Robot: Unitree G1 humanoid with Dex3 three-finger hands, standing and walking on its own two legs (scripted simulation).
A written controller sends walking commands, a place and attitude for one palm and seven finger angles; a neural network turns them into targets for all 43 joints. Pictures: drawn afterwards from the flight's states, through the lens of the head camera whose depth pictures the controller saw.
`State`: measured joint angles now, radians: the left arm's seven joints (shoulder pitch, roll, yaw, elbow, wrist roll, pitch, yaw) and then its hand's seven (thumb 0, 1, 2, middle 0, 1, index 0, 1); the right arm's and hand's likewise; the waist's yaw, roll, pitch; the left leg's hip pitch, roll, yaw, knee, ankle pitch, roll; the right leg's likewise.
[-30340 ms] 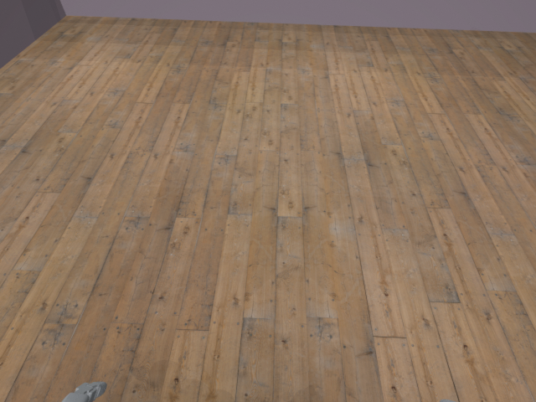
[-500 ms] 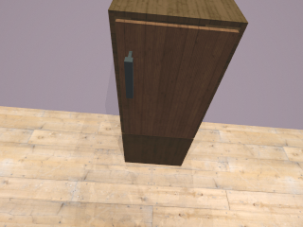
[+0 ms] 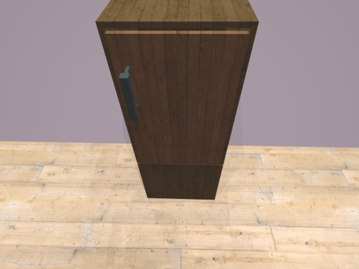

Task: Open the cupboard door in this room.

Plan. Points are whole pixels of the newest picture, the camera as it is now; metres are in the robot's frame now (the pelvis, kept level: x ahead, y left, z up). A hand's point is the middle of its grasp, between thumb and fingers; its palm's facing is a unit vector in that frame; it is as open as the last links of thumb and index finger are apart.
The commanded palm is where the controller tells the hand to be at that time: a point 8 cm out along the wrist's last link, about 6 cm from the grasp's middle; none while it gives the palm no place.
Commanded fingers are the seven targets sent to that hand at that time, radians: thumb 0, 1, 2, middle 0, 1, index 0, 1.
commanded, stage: come to a stop and stand still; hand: left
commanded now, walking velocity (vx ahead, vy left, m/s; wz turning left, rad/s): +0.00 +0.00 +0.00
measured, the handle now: (131, 94) +0.57 +0.17 +0.06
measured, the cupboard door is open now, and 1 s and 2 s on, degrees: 0 0 0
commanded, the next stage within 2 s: look again from close up in 0.08 s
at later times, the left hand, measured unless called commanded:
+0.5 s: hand out of the picture -0.03 +0.21 -0.18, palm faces +0.02 -0.98 -0.20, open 7.4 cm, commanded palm none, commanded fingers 0.00 0.90 0.90 -0.20 -0.30 -0.20 -0.30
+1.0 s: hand out of the picture -0.01 +0.21 -0.18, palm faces -0.03 -0.98 -0.19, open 7.4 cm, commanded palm none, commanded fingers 0.00 0.90 0.90 -0.20 -0.30 -0.20 -0.30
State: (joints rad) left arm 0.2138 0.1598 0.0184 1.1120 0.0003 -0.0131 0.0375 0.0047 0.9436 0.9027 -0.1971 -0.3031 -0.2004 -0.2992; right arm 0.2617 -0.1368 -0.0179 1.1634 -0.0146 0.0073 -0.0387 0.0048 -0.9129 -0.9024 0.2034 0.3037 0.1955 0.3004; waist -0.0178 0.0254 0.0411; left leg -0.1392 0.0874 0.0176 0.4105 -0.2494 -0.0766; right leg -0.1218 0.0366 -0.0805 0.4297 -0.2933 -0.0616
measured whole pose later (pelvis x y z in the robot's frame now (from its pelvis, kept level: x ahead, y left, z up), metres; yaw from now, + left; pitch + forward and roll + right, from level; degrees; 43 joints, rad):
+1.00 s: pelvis -0.01 +0.04 -0.01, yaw -2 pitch +0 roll +1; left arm 0.32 0.15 0.00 1.09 0.03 0.00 0.01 0.00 0.91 0.90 -0.19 -0.30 -0.20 -0.30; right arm 0.31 -0.14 0.00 1.10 -0.02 -0.01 -0.02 0.01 -0.91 -0.90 0.20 0.30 0.20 0.30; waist 0.00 -0.01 0.02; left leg -0.23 0.00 0.08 0.53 -0.31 0.02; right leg -0.24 -0.02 -0.02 0.57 -0.35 -0.01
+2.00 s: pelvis -0.03 +0.05 -0.01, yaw -1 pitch -2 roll -1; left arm 0.25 0.23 0.00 0.91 0.02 0.02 0.03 0.01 0.91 0.90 -0.20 -0.30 -0.20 -0.30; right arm 0.26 -0.21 -0.02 0.96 -0.03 0.01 -0.01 0.01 -0.91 -0.90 0.21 0.30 0.20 0.30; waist -0.02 -0.01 0.02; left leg -0.30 0.00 0.09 0.55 -0.21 0.07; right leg -0.21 -0.01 -0.05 0.54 -0.30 0.00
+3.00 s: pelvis -0.13 +0.10 -0.01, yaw -1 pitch -4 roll -3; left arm 0.31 0.15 0.06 1.05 0.03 0.04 0.03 0.00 0.91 0.90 -0.20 -0.30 -0.20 -0.30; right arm 0.35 -0.13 -0.04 1.12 -0.03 0.04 -0.03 0.01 -0.91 -0.90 0.20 0.30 0.20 0.30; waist -0.01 -0.01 -0.01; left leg -0.35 -0.03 0.10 0.48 -0.08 0.11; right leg -0.38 0.01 -0.01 1.01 -0.38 -0.01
